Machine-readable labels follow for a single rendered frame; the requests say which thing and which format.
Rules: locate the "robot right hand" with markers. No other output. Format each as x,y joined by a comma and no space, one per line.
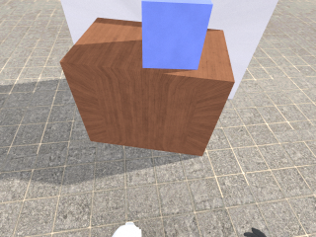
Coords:
255,233

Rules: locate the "carton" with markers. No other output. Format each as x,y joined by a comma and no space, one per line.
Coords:
173,32

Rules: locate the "pedestal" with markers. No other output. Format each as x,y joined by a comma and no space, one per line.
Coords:
164,109

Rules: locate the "robot left thigh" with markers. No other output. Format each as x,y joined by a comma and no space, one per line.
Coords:
128,230

